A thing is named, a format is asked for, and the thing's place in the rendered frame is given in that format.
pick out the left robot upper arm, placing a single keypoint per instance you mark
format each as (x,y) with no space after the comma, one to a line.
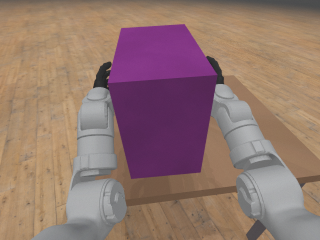
(93,208)

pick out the right robot upper arm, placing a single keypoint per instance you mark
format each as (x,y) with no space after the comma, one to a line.
(272,195)

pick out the carton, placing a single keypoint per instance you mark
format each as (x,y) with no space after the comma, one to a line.
(162,89)

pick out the table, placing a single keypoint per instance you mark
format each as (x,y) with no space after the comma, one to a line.
(218,175)

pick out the robot right forearm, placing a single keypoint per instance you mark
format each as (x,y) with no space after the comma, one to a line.
(248,148)

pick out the robot left hand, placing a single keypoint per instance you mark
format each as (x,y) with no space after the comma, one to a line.
(101,77)

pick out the robot left forearm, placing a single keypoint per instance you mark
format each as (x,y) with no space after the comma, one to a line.
(95,138)

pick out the robot right hand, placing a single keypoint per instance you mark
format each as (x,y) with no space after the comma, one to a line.
(216,67)

